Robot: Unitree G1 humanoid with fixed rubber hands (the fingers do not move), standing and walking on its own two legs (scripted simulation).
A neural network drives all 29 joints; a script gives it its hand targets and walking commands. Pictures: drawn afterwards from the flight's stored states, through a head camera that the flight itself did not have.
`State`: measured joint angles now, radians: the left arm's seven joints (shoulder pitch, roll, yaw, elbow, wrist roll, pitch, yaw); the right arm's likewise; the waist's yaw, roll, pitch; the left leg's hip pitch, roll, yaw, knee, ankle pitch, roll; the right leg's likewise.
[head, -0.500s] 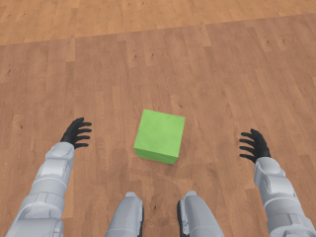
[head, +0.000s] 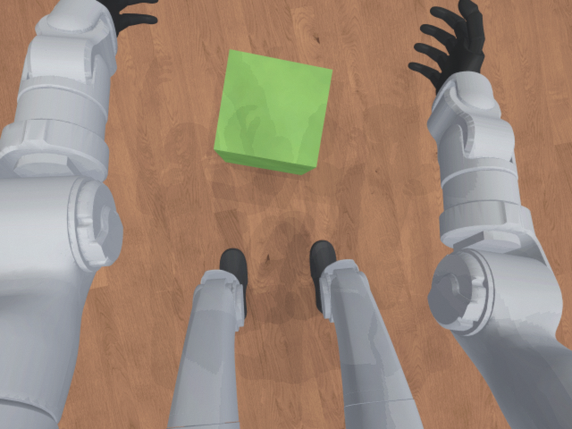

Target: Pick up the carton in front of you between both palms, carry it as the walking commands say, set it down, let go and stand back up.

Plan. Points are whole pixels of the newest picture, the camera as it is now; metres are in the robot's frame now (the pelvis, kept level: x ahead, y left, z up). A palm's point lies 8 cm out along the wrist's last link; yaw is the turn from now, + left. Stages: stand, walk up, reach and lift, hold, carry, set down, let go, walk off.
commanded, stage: reach and lift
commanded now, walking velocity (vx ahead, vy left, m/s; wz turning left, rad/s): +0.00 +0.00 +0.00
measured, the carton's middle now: (271, 122) +0.54 -0.02 -0.53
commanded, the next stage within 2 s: none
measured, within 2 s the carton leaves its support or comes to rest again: leaves its support in 1.78 s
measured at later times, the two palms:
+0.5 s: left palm (175, 73) +0.58 +0.14 -0.30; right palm (393, 111) +0.50 -0.22 -0.29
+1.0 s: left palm (192, 107) +0.57 +0.15 -0.46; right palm (358, 132) +0.49 -0.21 -0.46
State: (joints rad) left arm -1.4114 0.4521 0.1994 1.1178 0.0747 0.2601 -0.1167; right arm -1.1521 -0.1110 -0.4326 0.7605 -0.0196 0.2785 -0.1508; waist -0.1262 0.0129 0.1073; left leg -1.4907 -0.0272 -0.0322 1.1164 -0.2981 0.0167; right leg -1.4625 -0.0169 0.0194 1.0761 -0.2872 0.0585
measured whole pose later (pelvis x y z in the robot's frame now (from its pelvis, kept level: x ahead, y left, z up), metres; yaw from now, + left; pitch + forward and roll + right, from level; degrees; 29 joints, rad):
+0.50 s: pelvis +0.04 -0.01 -0.12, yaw -5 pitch +56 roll -5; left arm -1.31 0.36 0.21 1.05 0.08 0.08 -0.01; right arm -1.08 -0.08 -0.44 0.78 -0.01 0.06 -0.12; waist -0.09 0.01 -0.06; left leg -2.05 -0.05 -0.10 1.60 -0.53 -0.02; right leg -2.04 0.04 0.03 1.56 -0.46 0.08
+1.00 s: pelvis -0.03 +0.00 -0.27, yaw -5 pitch +37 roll -4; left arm -1.70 0.53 -0.02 1.28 -0.16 0.11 0.00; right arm -1.52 -0.24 -0.26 1.07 0.16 0.10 -0.17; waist -0.07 -0.02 0.46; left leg -2.25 -0.03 -0.06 2.16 -0.56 0.00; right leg -2.22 0.04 0.03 2.09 -0.51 0.10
